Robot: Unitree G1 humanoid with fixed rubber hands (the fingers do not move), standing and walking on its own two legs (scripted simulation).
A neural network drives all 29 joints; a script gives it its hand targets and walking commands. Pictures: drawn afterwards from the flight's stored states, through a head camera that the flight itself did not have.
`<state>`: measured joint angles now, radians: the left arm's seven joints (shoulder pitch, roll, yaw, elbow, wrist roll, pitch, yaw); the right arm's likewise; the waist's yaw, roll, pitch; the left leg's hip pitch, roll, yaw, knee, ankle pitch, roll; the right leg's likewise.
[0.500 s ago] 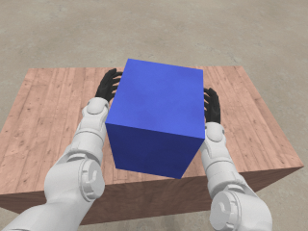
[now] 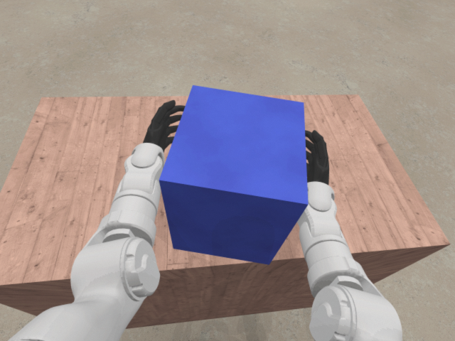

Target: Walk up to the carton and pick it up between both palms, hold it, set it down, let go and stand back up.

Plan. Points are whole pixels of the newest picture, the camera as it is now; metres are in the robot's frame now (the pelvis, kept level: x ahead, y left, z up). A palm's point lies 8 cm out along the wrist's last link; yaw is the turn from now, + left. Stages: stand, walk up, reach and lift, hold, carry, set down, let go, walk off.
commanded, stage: reach and lift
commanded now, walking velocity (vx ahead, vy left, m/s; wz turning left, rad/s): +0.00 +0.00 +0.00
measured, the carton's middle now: (233, 181) +0.40 +0.01 +0.03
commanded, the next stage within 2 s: none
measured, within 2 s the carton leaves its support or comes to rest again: leaves its support in 0.88 s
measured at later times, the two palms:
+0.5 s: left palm (156, 143) +0.43 +0.16 +0.08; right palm (316, 177) +0.39 -0.13 +0.07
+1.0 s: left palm (155, 146) +0.41 +0.15 +0.11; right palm (325, 180) +0.37 -0.14 +0.09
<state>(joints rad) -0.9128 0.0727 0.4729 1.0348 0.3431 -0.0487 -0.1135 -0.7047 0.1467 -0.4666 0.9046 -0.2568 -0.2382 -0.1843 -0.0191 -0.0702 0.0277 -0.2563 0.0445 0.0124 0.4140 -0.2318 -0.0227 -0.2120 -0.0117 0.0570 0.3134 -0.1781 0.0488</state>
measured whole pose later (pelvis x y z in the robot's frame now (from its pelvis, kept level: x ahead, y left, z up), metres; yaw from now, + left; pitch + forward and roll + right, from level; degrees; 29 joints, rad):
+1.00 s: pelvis -0.01 +0.00 +0.00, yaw +0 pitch +2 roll -1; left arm -0.77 0.02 0.35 0.81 0.29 0.08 -0.05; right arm -0.62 0.12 -0.35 0.79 -0.14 -0.16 -0.17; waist -0.02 -0.04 -0.01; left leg -0.22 0.04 0.01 0.41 -0.23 -0.02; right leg -0.18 -0.01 0.06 0.31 -0.17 0.05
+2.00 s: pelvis -0.03 +0.00 +0.00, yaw +1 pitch -5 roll -1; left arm -0.76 0.01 0.28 0.43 0.28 0.53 0.02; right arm -0.71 0.03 -0.19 0.69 0.08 0.14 -0.15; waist -0.02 -0.05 0.00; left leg -0.12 0.04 0.01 0.41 -0.21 -0.02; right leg -0.07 -0.01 0.05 0.31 -0.16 0.05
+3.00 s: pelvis -0.03 +0.00 +0.00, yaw +1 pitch -6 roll -1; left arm -0.77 0.01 0.28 0.37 0.28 0.66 0.06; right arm -0.84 -0.03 -0.16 0.72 0.16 0.31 -0.15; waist -0.06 -0.03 -0.05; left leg -0.11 0.04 0.00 0.41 -0.21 -0.02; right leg -0.06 -0.01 0.05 0.31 -0.16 0.05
